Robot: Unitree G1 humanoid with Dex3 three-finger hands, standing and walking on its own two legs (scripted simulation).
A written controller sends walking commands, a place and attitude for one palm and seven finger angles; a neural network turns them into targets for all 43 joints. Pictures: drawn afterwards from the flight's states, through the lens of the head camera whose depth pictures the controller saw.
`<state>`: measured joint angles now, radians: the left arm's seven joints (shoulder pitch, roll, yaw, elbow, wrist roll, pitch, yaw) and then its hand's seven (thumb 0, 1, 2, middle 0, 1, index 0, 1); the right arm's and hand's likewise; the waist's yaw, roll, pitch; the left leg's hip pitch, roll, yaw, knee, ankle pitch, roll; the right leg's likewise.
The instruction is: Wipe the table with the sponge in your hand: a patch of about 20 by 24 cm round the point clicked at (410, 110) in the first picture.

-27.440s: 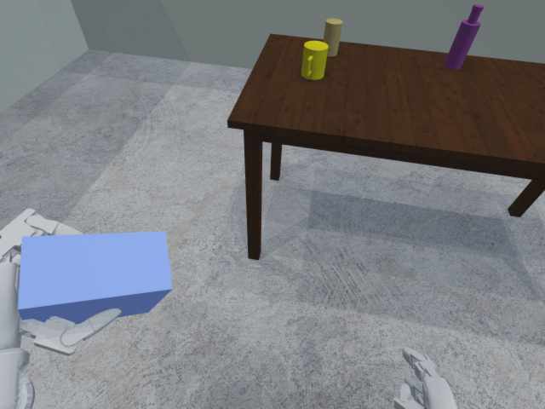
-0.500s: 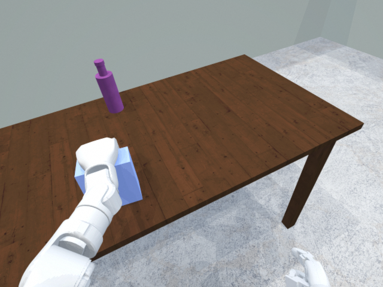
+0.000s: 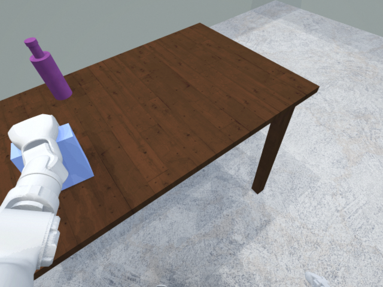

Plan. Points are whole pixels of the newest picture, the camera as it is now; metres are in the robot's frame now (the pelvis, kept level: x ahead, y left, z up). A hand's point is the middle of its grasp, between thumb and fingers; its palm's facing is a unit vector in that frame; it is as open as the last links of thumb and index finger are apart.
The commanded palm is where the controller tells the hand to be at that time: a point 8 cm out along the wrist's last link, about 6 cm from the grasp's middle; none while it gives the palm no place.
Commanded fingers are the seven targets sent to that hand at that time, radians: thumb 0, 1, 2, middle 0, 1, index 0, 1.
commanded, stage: wipe forward along the third lane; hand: left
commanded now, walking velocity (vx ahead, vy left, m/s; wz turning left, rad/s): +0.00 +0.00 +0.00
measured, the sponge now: (59, 167) +0.40 +0.31 +0.02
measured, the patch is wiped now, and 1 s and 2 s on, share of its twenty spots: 0.80 1.00 1.00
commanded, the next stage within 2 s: wipe back along the third lane in 0.40 s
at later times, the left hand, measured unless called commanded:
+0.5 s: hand (42, 132) +0.48 +0.35 +0.07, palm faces -0.16 -0.02 -0.99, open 10.4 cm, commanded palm +0.45 +0.36 +0.11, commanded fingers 0.00 0.10 1.30 -1.20 -1.60 -1.20 -1.60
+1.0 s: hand (21, 115) +0.47 +0.35 +0.14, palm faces +0.36 -0.58 -0.73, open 11.0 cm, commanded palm +0.39 +0.37 +0.15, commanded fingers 0.00 0.10 1.30 -1.20 -1.60 -1.20 -1.60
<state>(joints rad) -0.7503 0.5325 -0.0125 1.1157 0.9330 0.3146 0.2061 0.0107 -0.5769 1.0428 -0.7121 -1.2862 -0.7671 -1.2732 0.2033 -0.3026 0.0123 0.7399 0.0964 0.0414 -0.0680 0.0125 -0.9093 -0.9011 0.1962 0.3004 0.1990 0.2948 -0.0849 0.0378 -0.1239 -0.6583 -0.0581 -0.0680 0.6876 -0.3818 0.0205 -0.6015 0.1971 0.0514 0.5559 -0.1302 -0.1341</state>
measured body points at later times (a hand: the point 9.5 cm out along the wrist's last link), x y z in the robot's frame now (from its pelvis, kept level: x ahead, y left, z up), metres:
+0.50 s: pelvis +0.05 +0.00 +0.00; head +0.11 -0.03 +0.44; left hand +0.48 +0.34 +0.13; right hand +0.10 -0.28 -0.14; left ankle +0.10 +0.17 -0.69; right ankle +0.08 +0.01 -0.72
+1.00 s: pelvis +0.12 +0.05 +0.00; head +0.13 +0.01 +0.45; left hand +0.44 +0.38 +0.18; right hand +0.32 -0.19 -0.10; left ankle +0.13 +0.19 -0.72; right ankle +0.08 +0.01 -0.72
